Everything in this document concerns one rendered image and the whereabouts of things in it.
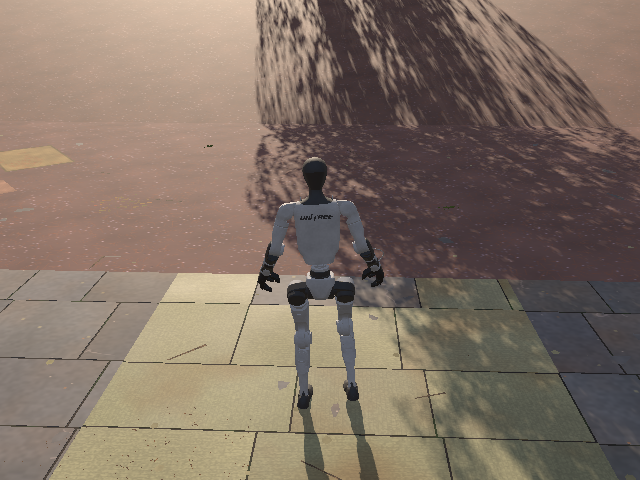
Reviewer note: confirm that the robot right upper arm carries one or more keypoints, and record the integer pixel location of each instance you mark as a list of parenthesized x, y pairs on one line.
[(348, 209)]

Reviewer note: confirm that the left robot hand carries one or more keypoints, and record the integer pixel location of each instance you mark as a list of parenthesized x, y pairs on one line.
[(262, 279)]

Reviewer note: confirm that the robot left forearm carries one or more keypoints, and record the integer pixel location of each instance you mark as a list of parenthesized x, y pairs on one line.
[(268, 263)]

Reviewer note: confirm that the left robot thigh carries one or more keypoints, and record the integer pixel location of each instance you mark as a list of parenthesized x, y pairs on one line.
[(299, 304)]

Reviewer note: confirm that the robot left upper arm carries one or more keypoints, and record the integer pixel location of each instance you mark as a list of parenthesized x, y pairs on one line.
[(285, 212)]

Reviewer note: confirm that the right robot hand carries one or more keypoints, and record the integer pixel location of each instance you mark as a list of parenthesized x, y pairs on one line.
[(379, 276)]

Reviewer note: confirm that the robot torso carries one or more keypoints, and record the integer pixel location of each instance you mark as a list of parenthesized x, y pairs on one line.
[(318, 236)]

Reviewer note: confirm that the robot right forearm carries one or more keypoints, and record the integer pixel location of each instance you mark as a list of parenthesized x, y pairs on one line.
[(370, 258)]

